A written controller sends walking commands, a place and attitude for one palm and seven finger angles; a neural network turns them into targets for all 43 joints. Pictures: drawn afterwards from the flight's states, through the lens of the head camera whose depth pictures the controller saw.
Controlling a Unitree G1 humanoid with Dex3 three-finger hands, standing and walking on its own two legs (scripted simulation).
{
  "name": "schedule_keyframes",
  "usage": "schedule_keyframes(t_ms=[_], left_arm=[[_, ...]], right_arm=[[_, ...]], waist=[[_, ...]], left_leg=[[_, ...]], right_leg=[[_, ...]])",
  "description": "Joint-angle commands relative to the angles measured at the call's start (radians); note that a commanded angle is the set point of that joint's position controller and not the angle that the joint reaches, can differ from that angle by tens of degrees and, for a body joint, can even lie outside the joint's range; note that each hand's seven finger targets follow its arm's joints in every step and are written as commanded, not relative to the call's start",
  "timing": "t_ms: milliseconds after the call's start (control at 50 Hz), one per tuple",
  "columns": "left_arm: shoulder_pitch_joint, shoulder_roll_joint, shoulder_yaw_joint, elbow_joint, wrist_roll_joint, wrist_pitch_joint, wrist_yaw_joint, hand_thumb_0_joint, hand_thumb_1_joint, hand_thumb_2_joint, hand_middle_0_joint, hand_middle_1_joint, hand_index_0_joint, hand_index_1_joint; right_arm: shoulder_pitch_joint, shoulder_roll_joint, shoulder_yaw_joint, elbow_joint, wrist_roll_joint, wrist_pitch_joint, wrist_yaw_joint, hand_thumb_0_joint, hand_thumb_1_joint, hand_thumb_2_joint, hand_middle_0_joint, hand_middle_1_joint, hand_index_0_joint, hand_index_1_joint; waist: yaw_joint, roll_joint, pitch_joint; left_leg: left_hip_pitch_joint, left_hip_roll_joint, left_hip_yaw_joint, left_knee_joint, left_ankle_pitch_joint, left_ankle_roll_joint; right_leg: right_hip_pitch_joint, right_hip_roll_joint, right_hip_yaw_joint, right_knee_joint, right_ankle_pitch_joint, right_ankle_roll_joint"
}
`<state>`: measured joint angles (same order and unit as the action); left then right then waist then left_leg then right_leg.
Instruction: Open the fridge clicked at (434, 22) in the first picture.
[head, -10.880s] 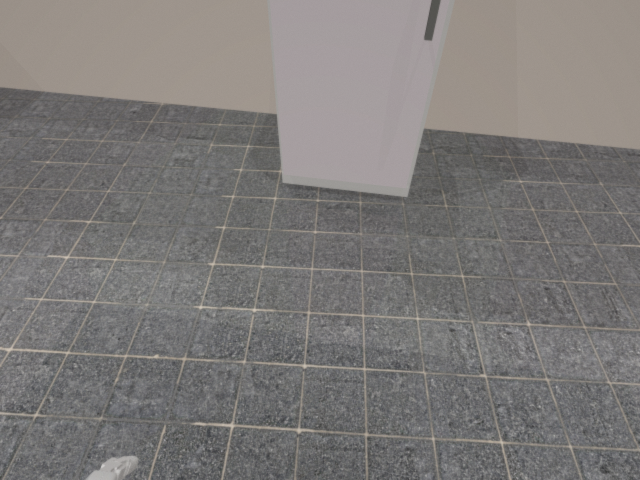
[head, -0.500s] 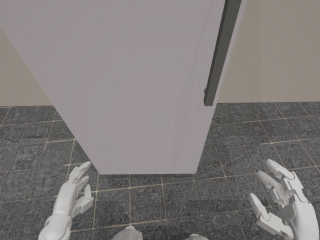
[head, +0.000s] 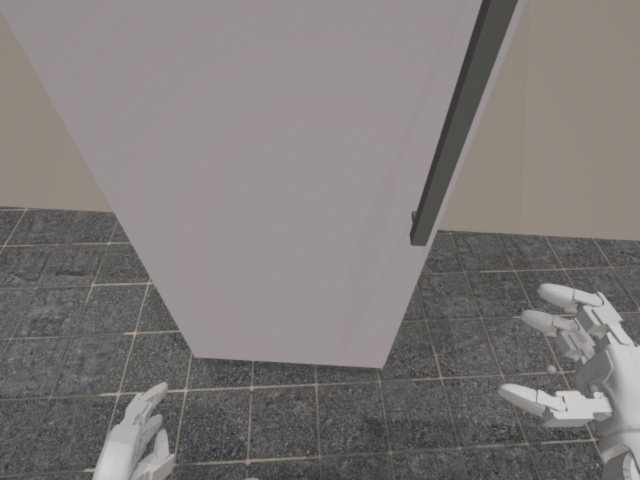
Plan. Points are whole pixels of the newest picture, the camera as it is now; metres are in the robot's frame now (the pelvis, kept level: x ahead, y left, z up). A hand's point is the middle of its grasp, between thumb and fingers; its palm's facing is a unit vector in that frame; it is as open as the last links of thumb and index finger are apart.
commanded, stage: raise the hand to about handle height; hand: right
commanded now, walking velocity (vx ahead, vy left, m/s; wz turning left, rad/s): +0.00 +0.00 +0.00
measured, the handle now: (458, 101) +0.49 -0.13 +0.23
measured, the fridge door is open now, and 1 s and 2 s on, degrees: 0 0 0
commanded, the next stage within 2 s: move the hooked fingers beside the handle in 1.08 s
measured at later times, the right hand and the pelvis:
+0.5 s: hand (626, 300) +0.28 -0.28 +0.15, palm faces +0.11 +0.99 -0.06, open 14.0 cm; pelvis +0.01 +0.00 +0.02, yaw +0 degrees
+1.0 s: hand (630, 288) +0.29 -0.28 +0.17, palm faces +0.12 +0.99 -0.05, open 14.0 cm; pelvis +0.01 +0.00 +0.03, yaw +0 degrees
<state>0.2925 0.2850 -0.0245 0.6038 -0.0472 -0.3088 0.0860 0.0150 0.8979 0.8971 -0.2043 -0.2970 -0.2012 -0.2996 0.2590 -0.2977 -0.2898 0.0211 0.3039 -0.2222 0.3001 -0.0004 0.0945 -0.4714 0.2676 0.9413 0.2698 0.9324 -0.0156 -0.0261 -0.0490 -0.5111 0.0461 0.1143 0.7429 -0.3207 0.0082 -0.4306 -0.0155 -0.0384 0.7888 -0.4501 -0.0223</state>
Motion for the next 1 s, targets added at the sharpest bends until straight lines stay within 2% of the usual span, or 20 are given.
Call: schedule_keyframes(t_ms=[0,80,160,220,300,360,400,560,580,600,620,660,680,700,720,780,800,880,920,980], left_arm=[[-0.085,0.108,0.035,-0.157,0.001,-0.065,0.011,0.0,0.9,0.9,-0.2,-0.3,-0.2,-0.3],[-0.096,0.106,0.029,-0.148,-0.006,-0.062,0.014,0.0,0.9,0.9,-0.2,-0.3,-0.2,-0.3],[-0.099,0.108,0.023,-0.151,-0.004,-0.053,0.019,0.0,0.9,0.9,-0.2,-0.3,-0.2,-0.3],[-0.11,0.106,0.015,-0.147,-0.008,-0.045,0.02,0.0,0.9,0.9,-0.2,-0.3,-0.2,-0.3],[-0.121,0.108,0.007,-0.144,-0.007,-0.033,0.028,0.0,0.9,0.9,-0.2,-0.3,-0.2,-0.3],[-0.134,0.102,0.002,-0.143,-0.012,-0.027,0.032,0.0,0.9,0.9,-0.2,-0.3,-0.2,-0.3],[-0.133,0.103,0.0,-0.141,-0.01,-0.022,0.034,0.0,0.9,0.9,-0.2,-0.3,-0.2,-0.3],[-0.143,0.103,-0.005,-0.14,-0.015,-0.013,0.037,0.0,0.9,0.9,-0.2,-0.3,-0.2,-0.3],[-0.138,0.1,-0.004,-0.138,-0.016,-0.012,0.035,0.0,0.9,0.9,-0.2,-0.3,-0.2,-0.3],[-0.136,0.107,-0.004,-0.138,-0.016,-0.007,0.03,0.0,0.9,0.9,-0.2,-0.3,-0.2,-0.3],[-0.137,0.106,-0.004,-0.138,-0.021,-0.004,0.027,0.0,0.9,0.9,-0.2,-0.3,-0.2,-0.3],[-0.142,0.113,0.002,-0.147,-0.022,0.001,0.023,0.0,0.9,0.9,-0.2,-0.3,-0.2,-0.3],[-0.148,0.112,0.003,-0.153,-0.021,0.0,0.022,0.0,0.9,0.9,-0.2,-0.3,-0.2,-0.3],[-0.147,0.113,0.004,-0.158,-0.017,0.004,0.019,0.0,0.9,0.9,-0.2,-0.3,-0.2,-0.3],[-0.149,0.112,0.004,-0.162,-0.019,0.006,0.02,0.0,0.9,0.9,-0.2,-0.3,-0.2,-0.3],[-0.146,0.105,0.005,-0.16,-0.016,0.001,0.025,0.0,0.9,0.9,-0.2,-0.3,-0.2,-0.3],[-0.145,0.107,0.006,-0.158,-0.013,0.003,0.024,0.0,0.9,0.9,-0.2,-0.3,-0.2,-0.3],[-0.147,0.102,0.003,-0.146,-0.018,-0.001,0.034,0.0,0.9,0.9,-0.2,-0.3,-0.2,-0.3],[-0.147,0.104,0.002,-0.147,-0.019,-0.001,0.036,0.0,0.9,0.9,-0.2,-0.3,-0.2,-0.3],[-0.148,0.103,0.001,-0.144,-0.02,-0.003,0.041,0.0,0.9,0.9,-0.2,-0.3,-0.2,-0.3]], right_arm=[[-0.184,-0.225,-0.139,-0.215,0.036,-0.039,0.01,0.0,0.313,-0.38,0.287,1.08,0.287,1.08],[-0.237,-0.219,-0.133,-0.18,0.038,0.008,0.035,0.0,0.407,-0.34,0.293,1.14,0.293,1.14],[-0.299,-0.263,-0.173,-0.17,0.045,0.061,0.061,0.0,0.5,-0.3,0.3,1.2,0.3,1.2],[-0.357,-0.279,-0.182,-0.154,0.051,0.096,0.081,0.0,0.5,-0.3,0.3,1.2,0.3,1.2],[-0.413,-0.327,-0.227,-0.101,0.056,0.136,0.095,0.0,0.5,-0.3,0.3,1.2,0.3,1.2],[-0.503,-0.335,-0.218,-0.118,0.052,0.15,0.109,0.0,0.5,-0.3,0.3,1.2,0.3,1.2],[-0.509,-0.356,-0.233,-0.088,0.054,0.164,0.115,0.0,0.5,-0.3,0.3,1.2,0.3,1.2],[-0.629,-0.438,-0.289,-0.051,0.046,0.201,0.13,0.0,0.5,-0.3,0.3,1.2,0.3,1.2],[-0.593,-0.407,-0.277,-0.009,0.052,0.209,0.134,0.0,0.5,-0.3,0.3,1.2,0.3,1.2],[-0.557,-0.393,-0.267,0.029,0.056,0.222,0.144,0.0,0.5,-0.3,0.3,1.2,0.3,1.2],[-0.546,-0.363,-0.245,0.044,0.058,0.229,0.152,0.0,0.5,-0.3,0.3,1.2,0.3,1.2],[-0.553,-0.372,-0.244,0.026,0.055,0.241,0.157,0.0,0.5,-0.3,0.3,1.2,0.3,1.2],[-0.57,-0.38,-0.244,-0.005,0.051,0.24,0.154,0.0,0.5,-0.3,0.3,1.2,0.3,1.2],[-0.562,-0.401,-0.263,-0.007,0.052,0.241,0.148,0.0,0.5,-0.3,0.3,1.2,0.3,1.2],[-0.575,-0.403,-0.267,-0.028,0.05,0.237,0.145,0.0,0.5,-0.3,0.3,1.2,0.3,1.2],[-0.588,-0.419,-0.29,-0.074,0.048,0.214,0.12,0.0,0.5,-0.3,0.3,1.2,0.3,1.2],[-0.58,-0.435,-0.304,-0.08,0.051,0.207,0.113,0.0,0.5,-0.3,0.3,1.2,0.3,1.2],[-0.601,-0.393,-0.269,-0.052,0.041,0.202,0.106,0.0,0.5,-0.3,0.3,1.2,0.3,1.2],[-0.624,-0.405,-0.263,-0.065,0.034,0.203,0.108,0.0,0.5,-0.3,0.3,1.2,0.3,1.2],[-0.615,-0.387,-0.248,-0.049,0.033,0.209,0.112,0.0,0.5,-0.3,0.3,1.2,0.3,1.2]], waist=[[-0.024,-0.032,-0.179],[-0.02,-0.068,-0.144],[-0.025,-0.039,-0.166],[-0.025,-0.062,-0.148],[-0.032,-0.016,-0.132],[-0.023,-0.073,-0.147],[-0.026,-0.049,-0.144],[-0.035,-0.084,-0.171],[-0.03,-0.042,-0.151],[-0.037,-0.03,-0.132],[-0.03,-0.02,-0.114],[-0.033,-0.033,-0.127],[-0.035,-0.06,-0.129],[-0.041,-0.031,-0.133],[-0.039,-0.033,-0.159],[-0.039,-0.064,-0.168],[-0.042,-0.038,-0.166],[-0.028,-0.079,-0.119],[-0.025,-0.081,-0.125],[-0.022,-0.084,-0.119]], left_leg=[[0.259,-0.027,-0.047,-0.11,0.219,0.013],[0.259,-0.03,-0.036,-0.134,0.251,0.012],[0.311,-0.033,-0.036,-0.153,0.321,0.011],[0.32,-0.035,-0.04,-0.176,0.342,0.014],[0.341,-0.038,-0.041,-0.203,0.318,0.014],[0.342,-0.034,-0.042,-0.217,0.314,0.014],[0.359,-0.035,-0.045,-0.228,0.32,0.016],[0.391,-0.033,-0.038,-0.258,0.326,0.021],[0.379,-0.034,-0.035,-0.262,0.322,0.018],[0.389,-0.033,-0.04,-0.266,0.326,0.02],[0.378,-0.032,-0.034,-0.262,0.339,0.02],[0.364,-0.031,-0.038,-0.26,0.315,0.018],[0.36,-0.03,-0.039,-0.26,0.304,0.02],[0.377,-0.03,-0.044,-0.263,0.307,0.022],[0.385,-0.03,-0.045,-0.262,0.306,0.019],[0.377,-0.033,-0.043,-0.266,0.292,0.019],[0.395,-0.033,-0.049,-0.271,0.295,0.019],[0.366,-0.032,-0.048,-0.282,0.265,0.018],[0.37,-0.031,-0.055,-0.288,0.259,0.019],[0.365,-0.03,-0.053,-0.291,0.238,0.018]], right_leg=[[0.017,0.01,0.063,-0.183,0.342,0.015],[0.062,0.009,0.06,-0.213,0.366,0.02],[0.107,0.007,0.064,-0.233,0.431,0.017],[0.139,0.007,0.06,-0.247,0.446,0.017],[0.143,0.006,0.065,-0.269,0.418,0.012],[0.175,0.007,0.065,-0.285,0.417,0.014],[0.182,0.005,0.066,-0.291,0.422,0.011],[0.23,0.007,0.076,-0.335,0.454,0.016],[0.224,0.006,0.073,-0.336,0.445,0.014],[0.204,0.005,0.067,-0.334,0.44,0.012],[0.203,0.004,0.067,-0.339,0.451,0.014],[0.2,0.006,0.067,-0.337,0.428,0.014],[0.208,0.006,0.07,-0.339,0.426,0.015],[0.202,0.006,0.066,-0.334,0.425,0.013],[0.208,0.007,0.063,-0.337,0.421,0.011],[0.227,0.008,0.063,-0.34,0.418,0.013],[0.222,0.006,0.06,-0.339,0.416,0.011],[0.215,0.007,0.054,-0.353,0.377,0.012],[0.226,0.007,0.052,-0.355,0.368,0.007],[0.222,0.008,0.056,-0.356,0.349,0.007]])
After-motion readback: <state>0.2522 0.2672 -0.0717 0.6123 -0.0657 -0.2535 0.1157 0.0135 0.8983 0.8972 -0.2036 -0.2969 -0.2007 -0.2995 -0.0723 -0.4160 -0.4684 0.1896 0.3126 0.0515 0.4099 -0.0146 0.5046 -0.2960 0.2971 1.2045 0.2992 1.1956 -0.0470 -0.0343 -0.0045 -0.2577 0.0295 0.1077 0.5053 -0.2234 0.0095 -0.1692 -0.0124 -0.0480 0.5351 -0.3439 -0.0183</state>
